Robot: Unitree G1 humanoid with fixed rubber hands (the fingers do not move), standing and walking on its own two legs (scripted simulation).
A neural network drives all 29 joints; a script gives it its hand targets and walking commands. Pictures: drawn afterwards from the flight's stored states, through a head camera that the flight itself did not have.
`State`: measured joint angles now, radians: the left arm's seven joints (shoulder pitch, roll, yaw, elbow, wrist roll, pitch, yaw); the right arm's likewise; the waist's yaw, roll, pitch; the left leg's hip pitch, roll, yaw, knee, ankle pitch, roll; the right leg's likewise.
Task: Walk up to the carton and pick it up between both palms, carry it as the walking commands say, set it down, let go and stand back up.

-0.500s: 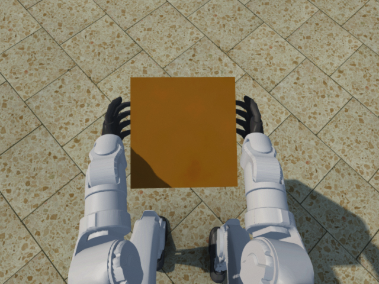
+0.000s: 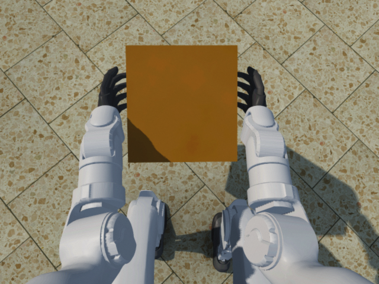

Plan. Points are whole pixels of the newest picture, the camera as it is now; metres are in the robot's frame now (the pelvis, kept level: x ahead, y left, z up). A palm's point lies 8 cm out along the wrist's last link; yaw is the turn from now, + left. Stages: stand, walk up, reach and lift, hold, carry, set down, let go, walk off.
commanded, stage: set down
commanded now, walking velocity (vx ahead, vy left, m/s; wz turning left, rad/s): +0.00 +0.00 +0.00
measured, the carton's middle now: (183, 111) +0.48 +0.06 -0.15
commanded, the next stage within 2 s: none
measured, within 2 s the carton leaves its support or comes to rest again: neither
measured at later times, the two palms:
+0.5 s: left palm (120, 110) +0.48 +0.21 -0.17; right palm (239, 109) +0.50 -0.08 -0.17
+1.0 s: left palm (128, 112) +0.50 +0.21 -0.26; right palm (231, 111) +0.53 -0.08 -0.25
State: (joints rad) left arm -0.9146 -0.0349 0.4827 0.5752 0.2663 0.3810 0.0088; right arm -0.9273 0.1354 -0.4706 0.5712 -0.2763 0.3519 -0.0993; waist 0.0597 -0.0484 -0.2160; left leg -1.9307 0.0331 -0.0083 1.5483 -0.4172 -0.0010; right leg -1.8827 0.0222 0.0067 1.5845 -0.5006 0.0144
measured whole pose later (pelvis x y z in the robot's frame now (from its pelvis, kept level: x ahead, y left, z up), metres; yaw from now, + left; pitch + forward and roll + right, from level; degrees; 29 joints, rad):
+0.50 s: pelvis -0.01 +0.00 -0.07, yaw +0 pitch +49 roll -2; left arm -1.10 0.04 0.44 0.63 0.23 0.38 0.05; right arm -1.10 0.05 -0.47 0.62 -0.20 0.33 -0.11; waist 0.05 -0.06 -0.12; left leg -2.18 0.01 -0.03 1.76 -0.43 0.00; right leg -2.12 0.05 0.02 1.80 -0.54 0.04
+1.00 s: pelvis -0.02 +0.00 -0.12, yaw +0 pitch +47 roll -2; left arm -1.27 0.15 0.39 0.74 0.16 0.33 0.05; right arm -1.28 -0.04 -0.40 0.74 -0.12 0.29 -0.16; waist 0.06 -0.06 0.07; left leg -2.30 0.01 -0.04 1.94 -0.46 -0.01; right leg -2.24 0.07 0.02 1.99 -0.58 0.04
